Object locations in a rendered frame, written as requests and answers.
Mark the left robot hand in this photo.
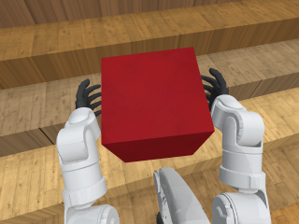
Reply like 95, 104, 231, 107
75, 78, 102, 117

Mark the right robot thigh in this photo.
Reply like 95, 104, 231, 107
153, 167, 211, 224

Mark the right robot hand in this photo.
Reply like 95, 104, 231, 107
201, 68, 229, 112

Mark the robot right shin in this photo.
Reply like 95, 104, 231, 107
157, 170, 173, 224

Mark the carton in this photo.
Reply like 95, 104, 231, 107
101, 47, 215, 163

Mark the robot right forearm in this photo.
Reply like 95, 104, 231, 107
210, 94, 272, 224

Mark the robot left forearm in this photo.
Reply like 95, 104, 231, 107
56, 107, 107, 224

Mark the left robot upper arm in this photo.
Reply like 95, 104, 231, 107
67, 204, 120, 224

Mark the right robot upper arm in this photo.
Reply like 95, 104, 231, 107
212, 192, 271, 224

